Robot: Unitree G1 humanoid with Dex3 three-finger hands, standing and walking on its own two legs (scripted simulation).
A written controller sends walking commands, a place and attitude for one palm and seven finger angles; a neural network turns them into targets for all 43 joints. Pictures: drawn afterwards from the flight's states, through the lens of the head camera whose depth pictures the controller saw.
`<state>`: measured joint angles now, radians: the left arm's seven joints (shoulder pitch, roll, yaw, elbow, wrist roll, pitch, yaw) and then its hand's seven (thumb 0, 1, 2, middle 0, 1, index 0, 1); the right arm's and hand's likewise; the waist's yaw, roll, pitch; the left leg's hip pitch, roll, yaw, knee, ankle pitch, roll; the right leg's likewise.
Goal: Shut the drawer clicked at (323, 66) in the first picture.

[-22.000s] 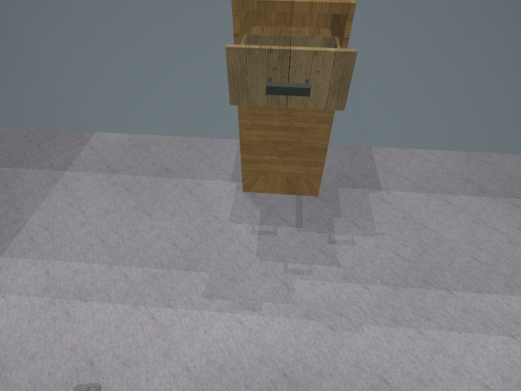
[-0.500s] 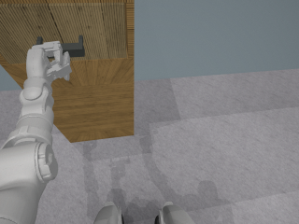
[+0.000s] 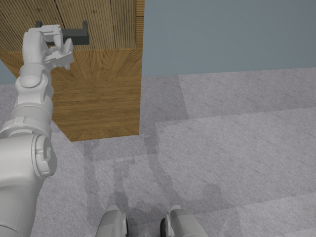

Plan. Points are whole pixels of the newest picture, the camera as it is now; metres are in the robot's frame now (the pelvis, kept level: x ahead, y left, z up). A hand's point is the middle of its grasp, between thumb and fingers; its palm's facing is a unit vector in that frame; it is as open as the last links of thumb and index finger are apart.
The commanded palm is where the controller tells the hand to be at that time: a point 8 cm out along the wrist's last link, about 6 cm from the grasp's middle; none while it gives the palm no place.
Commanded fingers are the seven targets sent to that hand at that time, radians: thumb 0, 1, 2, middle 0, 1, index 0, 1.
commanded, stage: pull the fist back off the drawer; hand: left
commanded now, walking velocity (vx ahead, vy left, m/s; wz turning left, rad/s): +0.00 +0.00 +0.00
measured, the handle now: (62, 30) +0.61 +0.19 +0.10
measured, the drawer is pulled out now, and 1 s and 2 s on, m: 0.00 0.00 0.00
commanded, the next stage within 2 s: draw the hand back to the body in 0.56 s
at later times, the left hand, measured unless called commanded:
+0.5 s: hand (71, 54) +0.53 +0.16 +0.10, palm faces +0.07 -1.00 -0.02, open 3.1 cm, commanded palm +0.49 +0.20 +0.10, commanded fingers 0.00 0.90 0.90 -1.40 -1.60 -1.40 -1.60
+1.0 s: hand (51, 71) +0.46 +0.18 +0.13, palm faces +0.07 -1.00 -0.04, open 3.3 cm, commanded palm +0.41 +0.23 +0.15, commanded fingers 0.00 0.90 0.90 -1.40 -1.60 -1.40 -1.60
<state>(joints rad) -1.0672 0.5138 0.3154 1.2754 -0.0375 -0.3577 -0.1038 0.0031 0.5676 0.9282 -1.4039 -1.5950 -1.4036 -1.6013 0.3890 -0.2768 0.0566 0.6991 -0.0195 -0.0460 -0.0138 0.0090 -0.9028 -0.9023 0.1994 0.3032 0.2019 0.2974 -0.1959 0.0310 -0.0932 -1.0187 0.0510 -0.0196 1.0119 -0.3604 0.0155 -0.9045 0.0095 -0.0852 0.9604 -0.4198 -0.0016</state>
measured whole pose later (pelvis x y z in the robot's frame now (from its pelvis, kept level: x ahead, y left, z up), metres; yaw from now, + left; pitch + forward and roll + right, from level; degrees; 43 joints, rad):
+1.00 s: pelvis +0.07 -0.01 +0.04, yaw -1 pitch +12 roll -1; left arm -0.31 0.29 0.27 0.47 -0.20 -0.22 -0.13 0.02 0.90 0.90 -1.40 -1.59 -1.40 -1.60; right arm 0.31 -0.25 0.00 0.58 0.05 0.03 -0.01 0.01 -0.90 -0.90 0.20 0.30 0.20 0.30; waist -0.06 0.04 -0.11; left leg -0.58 0.05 0.04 0.77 -0.39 0.01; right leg -0.50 0.01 -0.03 0.73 -0.43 0.00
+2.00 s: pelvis +0.06 -0.01 +0.07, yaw +0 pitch -4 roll +0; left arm 0.55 0.33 0.29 -0.46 -0.07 -0.11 0.10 0.02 0.89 0.90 -1.41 -1.59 -1.41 -1.60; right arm 0.19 -0.24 0.01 0.62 0.01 -0.09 -0.07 0.02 -0.90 -0.90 0.20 0.30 0.20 0.30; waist 0.07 0.08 0.00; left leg -0.13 0.02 0.04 0.45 -0.25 0.00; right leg -0.05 -0.01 -0.03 0.41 -0.30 0.00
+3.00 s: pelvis -0.03 +0.02 +0.06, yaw +0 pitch +0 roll -3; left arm 0.62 0.39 0.36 -0.60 -0.04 -0.25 0.15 0.02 0.88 0.90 -1.41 -1.59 -1.41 -1.60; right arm 0.20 -0.22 -0.01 0.58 0.00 -0.07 -0.08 0.02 -0.90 -0.90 0.20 0.30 0.20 0.30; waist 0.01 0.02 0.04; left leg -0.43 0.02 0.02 0.58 -0.16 0.04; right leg -0.32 0.00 -0.03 0.49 -0.18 0.03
